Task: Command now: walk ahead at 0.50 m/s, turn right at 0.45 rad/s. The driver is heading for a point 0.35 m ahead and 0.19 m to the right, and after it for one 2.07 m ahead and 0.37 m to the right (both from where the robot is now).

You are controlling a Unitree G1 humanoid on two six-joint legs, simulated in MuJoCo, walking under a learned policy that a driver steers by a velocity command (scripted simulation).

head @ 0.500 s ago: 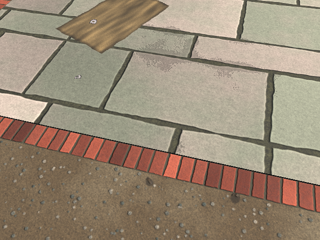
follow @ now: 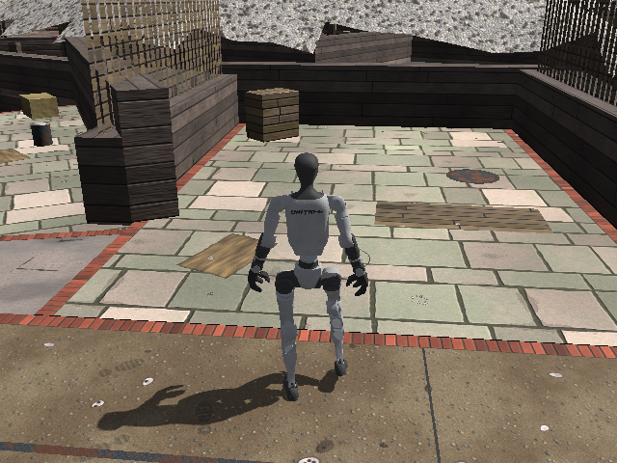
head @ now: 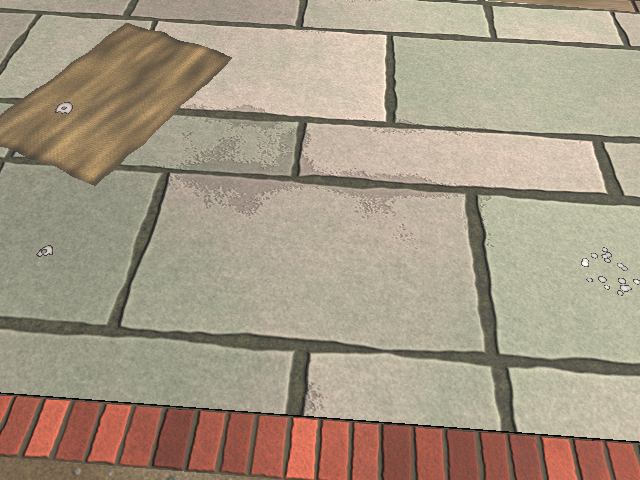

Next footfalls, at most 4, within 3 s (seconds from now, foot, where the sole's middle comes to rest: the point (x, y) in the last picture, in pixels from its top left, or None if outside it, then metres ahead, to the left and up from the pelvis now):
0.28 right None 0.31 -0.15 -0.78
0.80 left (330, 402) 0.67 -0.03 -0.78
1.34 right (459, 324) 0.87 -0.36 -0.78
1.86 left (389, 217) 1.23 -0.23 -0.78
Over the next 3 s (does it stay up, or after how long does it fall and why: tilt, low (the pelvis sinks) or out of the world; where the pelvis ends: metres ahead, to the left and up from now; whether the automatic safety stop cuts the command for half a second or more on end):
stays up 1.33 -0.36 -0.01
